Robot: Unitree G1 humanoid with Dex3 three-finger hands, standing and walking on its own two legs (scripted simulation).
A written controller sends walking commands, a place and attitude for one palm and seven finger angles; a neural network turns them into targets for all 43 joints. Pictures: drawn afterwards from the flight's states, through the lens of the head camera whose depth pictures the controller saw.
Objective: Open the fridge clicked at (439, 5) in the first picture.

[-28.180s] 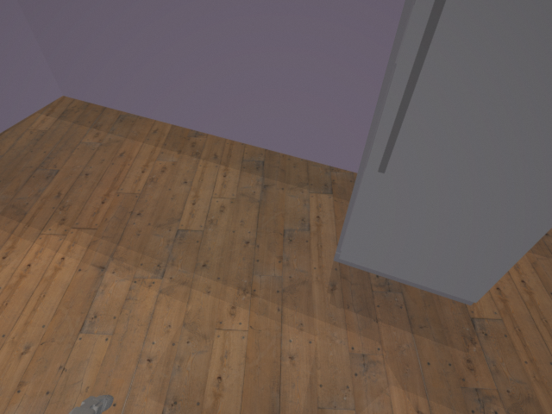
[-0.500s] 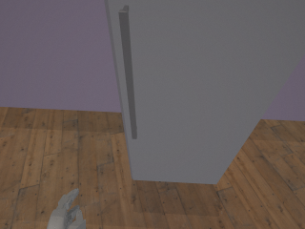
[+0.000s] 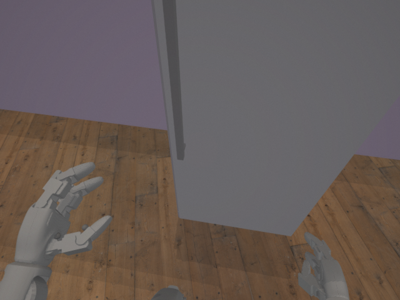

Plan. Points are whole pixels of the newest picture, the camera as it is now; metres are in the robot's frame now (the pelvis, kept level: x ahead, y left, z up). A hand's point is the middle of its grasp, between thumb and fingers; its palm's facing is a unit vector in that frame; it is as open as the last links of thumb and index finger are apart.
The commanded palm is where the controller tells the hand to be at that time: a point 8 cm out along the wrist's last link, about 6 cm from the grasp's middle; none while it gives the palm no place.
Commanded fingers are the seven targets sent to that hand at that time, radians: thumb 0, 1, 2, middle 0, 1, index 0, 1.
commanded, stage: raise the hand to about handle height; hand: left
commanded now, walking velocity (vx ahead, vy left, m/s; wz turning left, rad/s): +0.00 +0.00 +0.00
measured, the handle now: (177, 88) +0.54 +0.12 +0.14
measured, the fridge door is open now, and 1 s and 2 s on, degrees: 0 0 0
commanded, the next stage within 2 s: move the hooked fingers beside the handle in 1.46 s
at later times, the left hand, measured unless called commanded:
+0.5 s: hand (58, 171) +0.26 +0.27 +0.16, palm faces -0.02 -1.00 -0.09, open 12.9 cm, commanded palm +0.24 +0.32 +0.18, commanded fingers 0.00 -0.45 0.32 -0.30 -1.17 -0.30 -1.17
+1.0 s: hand out of the picture +0.29 +0.32 +0.26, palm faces +0.06 -0.99 -0.11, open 14.0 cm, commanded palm +0.25 +0.35 +0.26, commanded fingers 0.00 -0.50 0.30 -0.30 -1.20 -0.30 -1.20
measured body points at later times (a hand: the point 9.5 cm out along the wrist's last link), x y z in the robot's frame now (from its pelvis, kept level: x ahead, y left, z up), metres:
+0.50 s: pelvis +0.02 +0.03 +0.03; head +0.01 +0.03 +0.48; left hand +0.26 +0.32 +0.17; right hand +0.19 -0.22 -0.02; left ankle +0.06 +0.12 -0.69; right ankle -0.01 -0.07 -0.69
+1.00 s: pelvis +0.00 +0.04 +0.05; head -0.03 +0.03 +0.50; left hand +0.28 +0.37 +0.27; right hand +0.19 -0.17 -0.02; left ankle +0.06 +0.12 -0.69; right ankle -0.01 -0.07 -0.69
